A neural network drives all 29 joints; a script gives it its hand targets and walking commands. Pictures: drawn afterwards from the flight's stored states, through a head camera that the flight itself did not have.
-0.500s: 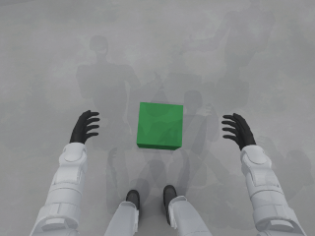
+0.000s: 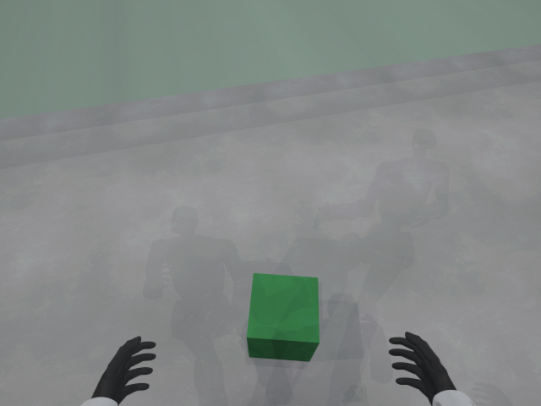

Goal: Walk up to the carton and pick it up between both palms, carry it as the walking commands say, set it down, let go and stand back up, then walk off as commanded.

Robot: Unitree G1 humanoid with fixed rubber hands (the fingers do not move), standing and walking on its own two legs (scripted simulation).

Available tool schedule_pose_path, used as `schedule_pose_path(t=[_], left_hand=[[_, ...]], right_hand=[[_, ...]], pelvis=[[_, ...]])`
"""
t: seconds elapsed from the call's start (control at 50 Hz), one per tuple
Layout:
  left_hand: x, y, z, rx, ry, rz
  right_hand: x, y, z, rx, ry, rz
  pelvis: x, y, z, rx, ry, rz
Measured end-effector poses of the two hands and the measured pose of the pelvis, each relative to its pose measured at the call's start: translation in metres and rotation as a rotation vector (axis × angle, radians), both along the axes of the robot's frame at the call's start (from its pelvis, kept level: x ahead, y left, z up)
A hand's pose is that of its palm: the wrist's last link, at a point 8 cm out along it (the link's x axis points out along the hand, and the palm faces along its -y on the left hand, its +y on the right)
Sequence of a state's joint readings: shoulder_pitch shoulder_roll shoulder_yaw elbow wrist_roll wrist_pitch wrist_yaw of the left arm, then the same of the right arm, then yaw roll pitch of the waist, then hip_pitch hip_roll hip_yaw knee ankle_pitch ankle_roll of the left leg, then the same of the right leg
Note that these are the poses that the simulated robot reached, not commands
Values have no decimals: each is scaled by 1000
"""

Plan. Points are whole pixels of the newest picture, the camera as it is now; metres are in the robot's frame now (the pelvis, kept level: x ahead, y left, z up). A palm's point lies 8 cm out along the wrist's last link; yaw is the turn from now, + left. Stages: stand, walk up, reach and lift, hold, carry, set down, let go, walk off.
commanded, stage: let go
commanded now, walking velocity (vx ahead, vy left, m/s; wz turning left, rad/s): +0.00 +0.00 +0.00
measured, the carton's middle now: (282, 318) +0.44 -0.05 -0.65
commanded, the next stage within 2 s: stand in 0.32 s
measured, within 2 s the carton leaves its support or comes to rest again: neither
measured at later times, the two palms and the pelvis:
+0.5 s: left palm out of the picture +0.14 +0.26 -0.09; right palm (463, 393) +0.15 -0.28 -0.08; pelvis +0.01 -0.01 +0.00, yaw +0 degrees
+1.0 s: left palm out of the picture +0.10 +0.28 -0.10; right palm out of the picture +0.10 -0.30 -0.10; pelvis +0.00 -0.01 +0.00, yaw +0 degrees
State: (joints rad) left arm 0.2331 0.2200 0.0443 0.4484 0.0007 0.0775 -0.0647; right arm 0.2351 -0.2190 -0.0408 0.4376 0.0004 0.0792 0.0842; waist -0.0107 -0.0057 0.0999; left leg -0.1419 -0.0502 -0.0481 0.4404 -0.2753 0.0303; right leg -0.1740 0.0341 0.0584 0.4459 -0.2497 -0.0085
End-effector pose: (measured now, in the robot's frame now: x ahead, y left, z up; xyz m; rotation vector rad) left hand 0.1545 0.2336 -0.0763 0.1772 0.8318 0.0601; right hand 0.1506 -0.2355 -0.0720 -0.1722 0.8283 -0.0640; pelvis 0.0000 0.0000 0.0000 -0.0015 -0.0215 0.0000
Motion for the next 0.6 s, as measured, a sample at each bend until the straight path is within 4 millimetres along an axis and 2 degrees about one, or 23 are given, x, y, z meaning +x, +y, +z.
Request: schedule_pose_path(t=[0.16,0.34,0.44,0.52,0.6], left_hand=[[-1,-4,1,-13,-2,2],[4,-9,0,-2,-10,11],[-6,11,-10,86,30,27],[-21,31,-14,139,76,56],[-34,45,-16,170,117,77]], right_hand=[[6,5,1,-1,-4,16],[7,-3,1,-28,22,-7],[2,-25,-6,-106,19,-34],[-8,-45,-9,-151,44,-59],[-19,-56,-11,-177,78,-72]], pelvis=[[-1,-1,-1,-2,-66,4],[4,-6,-2,-4,-68,0],[9,-6,-4,-9,-20,4],[13,-7,-4,-9,-4,5],[14,-7,-3,-8,7,4]])
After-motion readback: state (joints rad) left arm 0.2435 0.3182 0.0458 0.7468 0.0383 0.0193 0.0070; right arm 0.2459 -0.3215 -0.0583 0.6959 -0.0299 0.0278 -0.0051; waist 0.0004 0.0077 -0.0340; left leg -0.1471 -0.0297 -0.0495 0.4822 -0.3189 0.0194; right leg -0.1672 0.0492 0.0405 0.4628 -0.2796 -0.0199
